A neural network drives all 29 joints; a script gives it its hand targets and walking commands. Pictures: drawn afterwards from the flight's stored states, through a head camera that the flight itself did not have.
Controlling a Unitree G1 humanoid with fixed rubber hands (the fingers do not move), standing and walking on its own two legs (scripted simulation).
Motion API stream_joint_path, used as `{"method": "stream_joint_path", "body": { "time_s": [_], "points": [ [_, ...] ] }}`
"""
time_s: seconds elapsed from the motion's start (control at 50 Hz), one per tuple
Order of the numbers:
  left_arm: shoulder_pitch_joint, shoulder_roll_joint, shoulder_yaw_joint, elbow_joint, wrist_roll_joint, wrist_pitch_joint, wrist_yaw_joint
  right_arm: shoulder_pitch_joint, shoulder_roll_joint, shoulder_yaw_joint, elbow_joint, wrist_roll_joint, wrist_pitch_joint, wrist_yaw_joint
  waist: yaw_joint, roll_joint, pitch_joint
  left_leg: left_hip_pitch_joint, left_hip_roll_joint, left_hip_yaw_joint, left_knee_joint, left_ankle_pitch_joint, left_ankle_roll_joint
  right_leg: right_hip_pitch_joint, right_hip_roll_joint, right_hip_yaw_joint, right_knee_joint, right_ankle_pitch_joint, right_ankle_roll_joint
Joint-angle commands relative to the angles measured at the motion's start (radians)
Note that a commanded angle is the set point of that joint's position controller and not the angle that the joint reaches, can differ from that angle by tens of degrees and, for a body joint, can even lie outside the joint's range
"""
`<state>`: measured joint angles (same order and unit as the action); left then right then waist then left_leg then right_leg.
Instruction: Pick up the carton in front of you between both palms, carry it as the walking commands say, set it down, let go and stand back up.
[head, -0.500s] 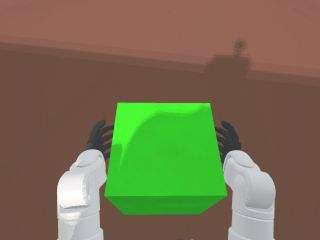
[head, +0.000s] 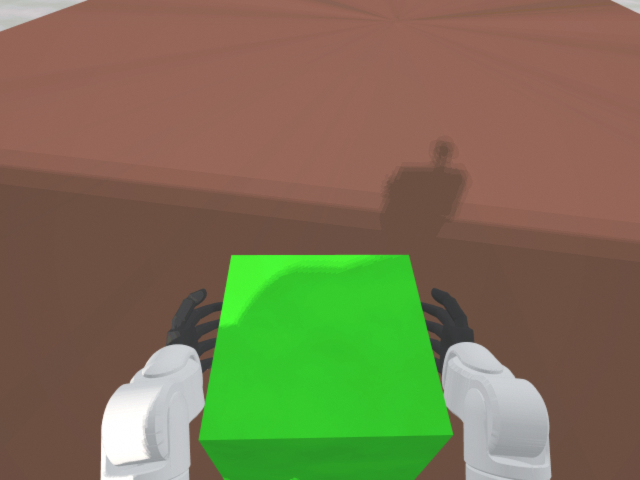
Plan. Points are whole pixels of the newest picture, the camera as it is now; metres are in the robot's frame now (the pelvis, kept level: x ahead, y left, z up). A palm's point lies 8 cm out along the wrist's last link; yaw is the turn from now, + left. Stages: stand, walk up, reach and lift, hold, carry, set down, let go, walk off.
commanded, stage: carry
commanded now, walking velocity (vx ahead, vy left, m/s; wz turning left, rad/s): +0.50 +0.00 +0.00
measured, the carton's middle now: (320, 382) +0.24 +0.00 +0.03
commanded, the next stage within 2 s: none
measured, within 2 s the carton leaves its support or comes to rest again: neither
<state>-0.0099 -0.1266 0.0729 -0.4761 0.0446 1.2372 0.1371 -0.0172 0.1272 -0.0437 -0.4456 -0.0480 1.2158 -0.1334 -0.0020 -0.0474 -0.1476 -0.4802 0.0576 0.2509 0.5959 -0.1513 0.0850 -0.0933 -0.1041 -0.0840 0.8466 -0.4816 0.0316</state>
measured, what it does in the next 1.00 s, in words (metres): walks ahead: right foot, then left foot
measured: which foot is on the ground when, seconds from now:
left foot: down 0.00-0.48, up 0.50-0.92, down 0.94-1.00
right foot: up 0.00-0.42, down 0.44-0.98, up 1.00-1.00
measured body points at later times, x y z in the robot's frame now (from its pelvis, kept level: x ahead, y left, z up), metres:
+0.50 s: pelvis +0.32 -0.03 +0.00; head +0.29 -0.05 +0.45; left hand +0.55 +0.13 +0.10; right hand +0.57 -0.18 +0.10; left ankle +0.12 +0.09 -0.69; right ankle +0.42 -0.12 -0.72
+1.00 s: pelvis +0.64 +0.01 +0.00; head +0.63 +0.02 +0.45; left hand +0.89 +0.17 +0.08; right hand +0.89 -0.14 +0.09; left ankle +0.74 +0.10 -0.72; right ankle +0.44 -0.12 -0.68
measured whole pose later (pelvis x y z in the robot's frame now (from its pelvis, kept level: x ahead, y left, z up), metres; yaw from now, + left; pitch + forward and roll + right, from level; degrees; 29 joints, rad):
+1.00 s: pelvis +0.64 +0.01 +0.00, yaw +0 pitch +3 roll +1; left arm 0.02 -0.13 0.06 -0.54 0.04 1.22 0.13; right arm 0.01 0.13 -0.03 -0.51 -0.04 1.21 -0.14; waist -0.01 -0.04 -0.10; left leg -0.47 0.05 0.25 0.56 -0.13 0.09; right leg -0.05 -0.13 -0.13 0.73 -0.47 0.04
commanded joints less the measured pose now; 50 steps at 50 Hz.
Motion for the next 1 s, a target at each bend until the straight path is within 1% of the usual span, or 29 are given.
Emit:
{"method": "stream_joint_path", "body": {
  "time_s": [0.0, 0.02, 0.04, 0.06, 0.1, 0.14, 0.22, 0.28, 0.34, 0.38, 0.4, 0.42, 0.44, 0.46, 0.48, 0.5, 0.52, 0.54, 0.56, 0.6, 0.66, 0.74, 0.84, 0.88, 0.9, 0.92, 0.94, 0.96, 0.98],
  "points": [
    [-0.395, -0.740, -0.658, -0.116, -0.274, -0.016, -0.103, -0.322, 0.752, 0.571, -0.109, 0.262, -0.012, 0.095, -0.022, 0.219, -0.212, 0.625, 0.353, -0.633, -0.368, 0.022, 0.124, -0.576, 0.024, 0.081, 0.481, 0.048, -0.038],
    [-0.391, -0.800, -0.665, -0.104, -0.272, -0.030, -0.115, -0.348, 0.806, 0.592, -0.121, 0.270, -0.026, 0.108, -0.017, 0.130, -0.201, 0.557, 0.333, -0.536, -0.362, 0.037, 0.087, -0.566, -0.014, 0.089, 0.441, 0.107, -0.048],
    [-0.383, -0.843, -0.669, -0.090, -0.265, -0.046, -0.124, -0.373, 0.846, 0.612, -0.128, 0.277, -0.039, 0.121, -0.007, 0.095, -0.195, 0.487, 0.308, -0.454, -0.387, 0.006, 0.052, -0.530, -0.041, 0.099, 0.359, 0.169, -0.051],
    [-0.372, -0.870, -0.672, -0.080, -0.256, -0.060, -0.131, -0.382, 0.871, 0.627, -0.128, 0.282, -0.051, 0.132, -0.004, 0.117, -0.194, 0.442, 0.284, -0.388, -0.411, -0.052, 0.027, -0.496, -0.042, 0.080, 0.304, 0.206, -0.052],
    [-0.336, -0.892, -0.675, -0.063, -0.233, -0.085, -0.136, -0.365, 0.882, 0.645, -0.121, 0.289, -0.070, 0.149, -0.006, 0.154, -0.174, 0.409, 0.256, -0.313, -0.452, -0.109, 0.019, -0.483, -0.033, 0.041, 0.197, 0.249, -0.045],
    [-0.313, -0.889, -0.677, -0.066, -0.214, -0.101, -0.134, -0.347, 0.867, 0.652, -0.122, 0.292, -0.081, 0.161, -0.009, 0.171, -0.145, 0.418, 0.248, -0.268, -0.490, -0.119, 0.028, -0.508, -0.031, 0.009, 0.077, 0.289, -0.028],
    [-0.307, -0.848, -0.688, -0.113, -0.217, -0.105, -0.122, -0.319, 0.809, 0.652, -0.149, 0.291, -0.083, 0.159, -0.014, 0.174, -0.078, 0.472, 0.217, -0.196, -0.501, -0.034, 0.032, -0.549, -0.018, -0.043, -0.152, 0.396, -0.006],
    [-0.310, -0.787, -0.689, -0.157, -0.237, -0.088, -0.110, -0.297, 0.747, 0.636, -0.177, 0.282, -0.070, 0.139, -0.018, 0.180, -0.030, 0.492, 0.203, -0.145, -0.482, 0.056, 0.029, -0.529, -0.001, -0.078, -0.251, 0.444, -0.008],
    [-0.305, -0.708, -0.671, -0.172, -0.249, -0.060, -0.097, -0.275, 0.681, 0.608, -0.179, 0.260, -0.047, 0.111, -0.018, 0.196, 0.018, 0.516, 0.204, -0.121, -0.450, 0.132, 0.018, -0.492, 0.006, -0.095, -0.327, 0.449, -0.026],
    [-0.308, -0.661, -0.649, -0.173, -0.253, -0.042, -0.090, -0.280, 0.647, 0.597, -0.183, 0.253, -0.029, 0.094, -0.015, 0.206, 0.026, 0.530, 0.205, -0.104, -0.386, 0.213, 0.004, -0.422, 0.018, -0.123, -0.363, 0.414, -0.046],
    [-0.297, -0.645, -0.637, -0.165, -0.254, -0.035, -0.087, -0.292, 0.635, 0.595, -0.188, 0.253, -0.021, 0.087, -0.003, 0.194, 0.003, 0.506, 0.189, -0.070, -0.291, 0.294, -0.011, -0.315, 0.048, -0.162, -0.391, 0.383, -0.054],
    [-0.288, -0.631, -0.623, -0.156, -0.253, -0.030, -0.083, -0.291, 0.627, 0.596, -0.193, 0.253, -0.013, 0.080, 0.008, 0.151, -0.048, 0.447, 0.145, -0.018, -0.127, 0.364, -0.038, -0.144, 0.095, -0.201, -0.404, 0.324, -0.058],
    [-0.265, -0.624, -0.608, -0.142, -0.250, -0.026, -0.080, -0.297, 0.608, 0.595, -0.197, 0.254, -0.005, 0.074, 0.029, 0.062, -0.117, 0.309, 0.112, -0.008, 0.094, 0.258, -0.071, 0.064, 0.016, -0.080, -0.420, 0.272, -0.063],
    [-0.280, -0.611, -0.598, -0.136, -0.247, -0.026, -0.078, -0.307, 0.606, 0.610, -0.232, 0.261, 0.003, 0.069, 0.036, -0.209, -0.220, 0.007, -0.002, -0.034, 0.428, 0.021, -0.130, 0.304, -0.265, 0.398, -0.537, 0.094, -0.192],
    [-0.262, -0.644, -0.601, -0.125, -0.262, -0.026, -0.081, -0.327, 0.617, 0.622, -0.238, 0.274, 0.008, 0.072, 0.031, -0.311, -0.204, -0.173, -0.064, -0.129, 0.603, -0.320, -0.129, 0.338, -0.333, 0.598, -0.647, 0.251, -0.248],
    [-0.282, -0.680, -0.612, -0.153, -0.275, -0.028, -0.091, -0.334, 0.670, 0.638, -0.222, 0.281, 0.004, 0.079, 0.025, -0.215, -0.201, -0.213, 0.001, -0.215, 0.703, -0.319, -0.096, 0.313, -0.324, 0.485, -0.613, 0.396, -0.237],
    [-0.304, -0.731, -0.628, -0.159, -0.286, -0.035, -0.103, -0.342, 0.719, 0.643, -0.219, 0.281, -0.003, 0.090, 0.024, -0.124, -0.211, -0.213, 0.040, -0.235, 0.724, -0.278, -0.073, 0.263, -0.298, 0.390, -0.578, 0.490, -0.216],
    [-0.332, -0.774, -0.642, -0.168, -0.292, -0.043, -0.116, -0.348, 0.768, 0.650, -0.210, 0.281, -0.011, 0.100, 0.020, -0.039, -0.197, -0.186, 0.078, -0.248, 0.664, -0.210, -0.066, 0.188, -0.273, 0.300, -0.586, 0.506, -0.182],
    [-0.353, -0.809, -0.657, -0.176, -0.296, -0.052, -0.127, -0.351, 0.810, 0.655, -0.205, 0.277, -0.022, 0.109, 0.015, -0.021, -0.187, -0.145, 0.098, -0.253, 0.584, -0.153, -0.069, 0.124, -0.248, 0.225, -0.616, 0.458, -0.149],
    [-0.363, -0.836, -0.678, -0.178, -0.305, -0.065, -0.144, -0.340, 0.846, 0.661, -0.189, 0.260, -0.040, 0.115, 0.015, -0.063, -0.176, -0.114, 0.083, -0.209, 0.493, -0.084, -0.078, 0.087, -0.216, 0.139, -0.664, 0.384, -0.128],
    [-0.345, -0.811, -0.682, -0.184, -0.307, -0.072, -0.155, -0.320, 0.840, 0.660, -0.189, 0.240, -0.052, 0.110, 0.015, -0.082, -0.122, -0.153, 0.080, -0.164, 0.329, -0.014, -0.102, 0.089, -0.198, 0.071, -0.724, 0.351, -0.148],
    [-0.316, -0.743, -0.664, -0.186, -0.297, -0.060, -0.144, -0.308, 0.786, 0.653, -0.204, 0.241, -0.038, 0.095, 0.018, -0.080, -0.051, -0.169, 0.062, -0.107, 0.093, 0.073, -0.110, 0.133, -0.161, -0.010, -0.723, 0.452, -0.148],
    [-0.289, -0.667, -0.625, -0.155, -0.260, -0.034, -0.113, -0.309, 0.697, 0.632, -0.197, 0.251, -0.006, 0.085, 0.022, -0.111, 0.040, -0.111, 0.031, -0.053, -0.070, 0.125, -0.082, 0.157, -0.159, -0.062, -0.695, 0.569, -0.130],
    [-0.299, -0.662, -0.624, -0.152, -0.256, -0.027, -0.105, -0.313, 0.682, 0.619, -0.193, 0.256, 0.001, 0.086, 0.020, -0.121, 0.037, -0.025, 0.016, -0.029, -0.102, 0.098, -0.064, 0.166, -0.163, -0.087, -0.622, 0.679, -0.111],
    [-0.308, -0.663, -0.628, -0.154, -0.258, -0.024, -0.103, -0.302, 0.681, 0.611, -0.182, 0.256, 0.002, 0.087, 0.006, -0.111, -0.003, 0.101, -0.017, 0.012, -0.126, 0.072, -0.059, 0.144, -0.145, -0.126, -0.513, 0.763, -0.092],
    [-0.313, -0.666, -0.636, -0.160, -0.258, -0.022, -0.102, -0.283, 0.678, 0.600, -0.166, 0.254, 0.001, 0.089, -0.011, -0.062, -0.070, 0.297, -0.066, 0.053, -0.144, 0.012, -0.057, 0.081, -0.094, -0.175, -0.327, 0.804, -0.066],
    [-0.320, -0.659, -0.638, -0.159, -0.256, -0.019, -0.100, -0.262, 0.677, 0.590, -0.155, 0.248, 0.001, 0.091, -0.034, 0.036, -0.131, 0.502, 0.039, -0.100, -0.181, -0.067, -0.054, -0.077, -0.056, -0.168, -0.103, 0.634, -0.036],
    [-0.320, -0.676, -0.657, -0.185, -0.260, -0.017, -0.101, -0.280, 0.671, 0.585, -0.142, 0.249, -0.008, 0.095, -0.031, 0.335, -0.240, 0.733, 0.334, -0.608, -0.313, -0.267, 0.090, -0.377, 0.059, -0.128, 0.232, 0.344, 0.019],
    [-0.339, -0.699, -0.670, -0.189, -0.273, -0.021, -0.109, -0.263, 0.719, 0.598, -0.142, 0.267, -0.014, 0.103, -0.023, 0.372, -0.211, 0.733, 0.385, -0.778, -0.426, -0.090, 0.124, -0.530, 0.106, -0.006, 0.388, 0.021, 0.003]
  ]
}}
